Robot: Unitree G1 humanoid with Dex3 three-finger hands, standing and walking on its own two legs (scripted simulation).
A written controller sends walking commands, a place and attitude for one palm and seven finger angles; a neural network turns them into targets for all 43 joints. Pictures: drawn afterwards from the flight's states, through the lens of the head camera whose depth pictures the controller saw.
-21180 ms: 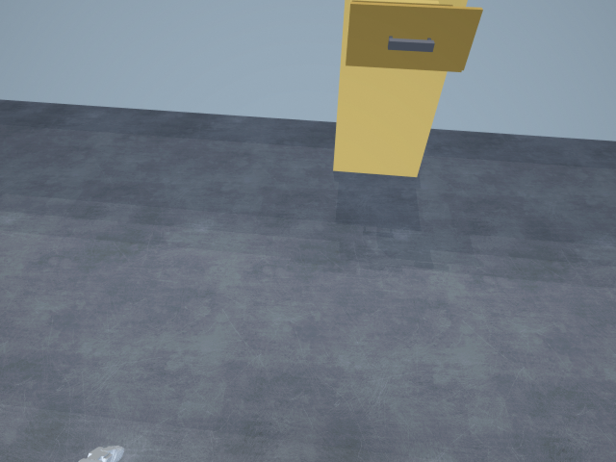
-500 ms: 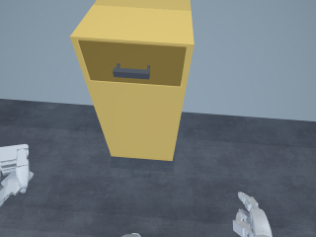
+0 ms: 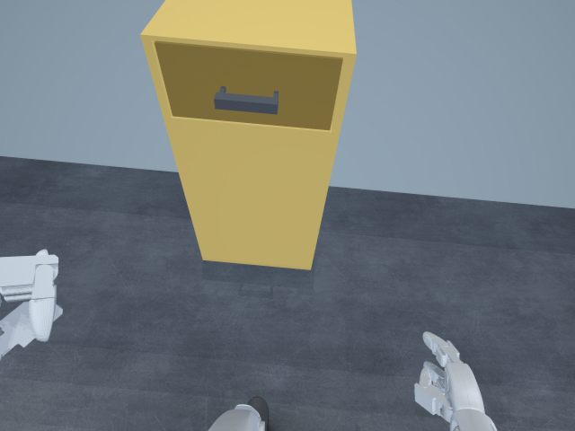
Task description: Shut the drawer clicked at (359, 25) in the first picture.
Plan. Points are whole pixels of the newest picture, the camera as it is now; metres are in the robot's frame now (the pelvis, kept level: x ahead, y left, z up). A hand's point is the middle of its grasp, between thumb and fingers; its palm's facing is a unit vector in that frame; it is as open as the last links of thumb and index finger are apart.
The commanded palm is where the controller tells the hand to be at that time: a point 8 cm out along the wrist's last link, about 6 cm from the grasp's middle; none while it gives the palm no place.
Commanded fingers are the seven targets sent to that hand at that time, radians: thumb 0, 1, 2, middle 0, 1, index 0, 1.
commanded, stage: step back with the hand held close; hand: left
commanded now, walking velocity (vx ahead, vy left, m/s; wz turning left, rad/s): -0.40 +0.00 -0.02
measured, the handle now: (248, 97) +0.75 +0.13 +0.02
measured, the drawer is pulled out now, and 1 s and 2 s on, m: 0.00 0.00 0.00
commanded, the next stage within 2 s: stop stepping back and stand still in 0.12 s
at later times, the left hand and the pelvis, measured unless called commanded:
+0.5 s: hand out of the picture +0.08 +0.27 +0.18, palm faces +0.26 -0.85 -0.45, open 3.2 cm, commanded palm +0.04 +0.32 +0.19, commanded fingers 0.00 0.90 0.90 -1.40 -1.60 -1.40 -1.60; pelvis -0.10 +0.04 +0.00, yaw -3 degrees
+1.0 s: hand out of the picture +0.04 +0.33 +0.17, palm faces +0.39 -0.84 -0.37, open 3.2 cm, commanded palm -0.02 +0.36 +0.19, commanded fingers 0.00 0.90 0.90 -1.40 -1.60 -1.40 -1.60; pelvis -0.15 +0.09 +0.00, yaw -2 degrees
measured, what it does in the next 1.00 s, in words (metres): walks backwards: left foot, then right foot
